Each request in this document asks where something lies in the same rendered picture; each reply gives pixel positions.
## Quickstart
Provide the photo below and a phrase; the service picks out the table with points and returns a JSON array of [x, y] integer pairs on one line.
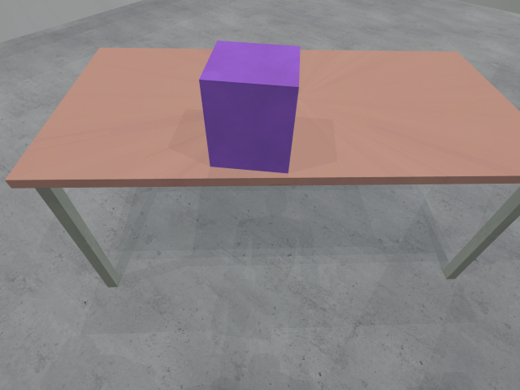
[[134, 118]]

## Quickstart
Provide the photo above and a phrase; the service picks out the carton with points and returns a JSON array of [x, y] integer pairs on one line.
[[249, 98]]

